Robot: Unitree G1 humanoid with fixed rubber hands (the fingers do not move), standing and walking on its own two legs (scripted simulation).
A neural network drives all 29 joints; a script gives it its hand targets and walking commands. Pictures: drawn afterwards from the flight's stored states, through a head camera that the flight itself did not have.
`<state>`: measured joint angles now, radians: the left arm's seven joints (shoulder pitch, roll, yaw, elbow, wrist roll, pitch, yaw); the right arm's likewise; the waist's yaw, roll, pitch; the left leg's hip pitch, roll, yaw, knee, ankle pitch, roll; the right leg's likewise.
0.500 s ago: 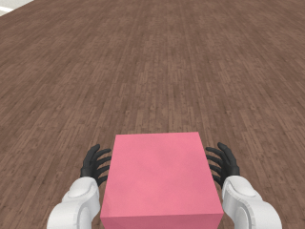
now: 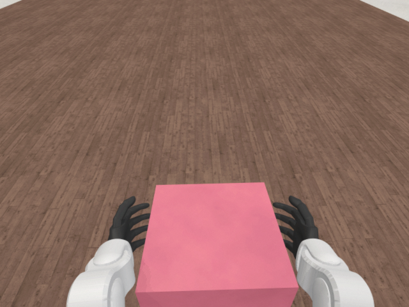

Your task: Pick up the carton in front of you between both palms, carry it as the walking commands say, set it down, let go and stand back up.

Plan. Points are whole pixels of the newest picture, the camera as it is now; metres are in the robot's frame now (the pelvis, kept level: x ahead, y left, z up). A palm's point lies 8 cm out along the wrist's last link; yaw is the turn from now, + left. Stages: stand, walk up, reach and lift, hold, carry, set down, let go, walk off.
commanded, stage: carry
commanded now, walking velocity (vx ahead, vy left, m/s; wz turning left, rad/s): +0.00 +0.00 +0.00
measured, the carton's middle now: (212, 268) +0.22 +0.00 +0.00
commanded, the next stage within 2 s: hold in 1.22 s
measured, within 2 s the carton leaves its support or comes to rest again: neither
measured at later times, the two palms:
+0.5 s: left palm (138, 228) +0.27 +0.13 +0.07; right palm (300, 225) +0.27 -0.17 +0.07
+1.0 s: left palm (145, 231) +0.28 +0.13 +0.02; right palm (292, 229) +0.28 -0.17 +0.02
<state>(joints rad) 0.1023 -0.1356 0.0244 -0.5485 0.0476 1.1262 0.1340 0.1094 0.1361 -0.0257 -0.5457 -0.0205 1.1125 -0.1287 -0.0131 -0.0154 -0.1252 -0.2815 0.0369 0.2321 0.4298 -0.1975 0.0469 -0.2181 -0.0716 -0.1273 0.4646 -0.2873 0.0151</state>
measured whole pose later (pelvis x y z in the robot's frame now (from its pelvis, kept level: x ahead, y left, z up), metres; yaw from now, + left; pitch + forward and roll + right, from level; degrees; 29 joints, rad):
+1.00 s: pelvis +0.00 -0.02 +0.00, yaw +0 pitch +2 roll +0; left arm -0.19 -0.14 0.16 0.19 0.23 0.68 0.04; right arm -0.18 0.14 -0.15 0.18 -0.22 0.67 -0.04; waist 0.00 0.00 -0.07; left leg -0.30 0.08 0.20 0.49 -0.22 0.01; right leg -0.21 -0.04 -0.16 0.49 -0.31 -0.02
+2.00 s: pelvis -0.05 +0.00 +0.00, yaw -3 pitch -9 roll +0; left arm -0.32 -0.17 0.27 0.32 0.34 0.73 -0.01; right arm -0.32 0.17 -0.30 0.37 -0.32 0.69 0.03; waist 0.01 -0.03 0.01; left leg -0.10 -0.04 -0.05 0.41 -0.15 0.01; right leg -0.05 0.02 0.11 0.43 -0.22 0.01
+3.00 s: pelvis -0.08 -0.01 -0.15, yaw -4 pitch +40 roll -1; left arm -0.79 -0.11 0.51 0.56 0.28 0.26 0.02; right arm -0.80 0.10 -0.45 0.61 -0.26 0.25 -0.04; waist 0.03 -0.03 -0.18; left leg -1.60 -0.07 -0.10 1.27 -0.37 -0.04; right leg -1.55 0.11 0.09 1.31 -0.46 0.03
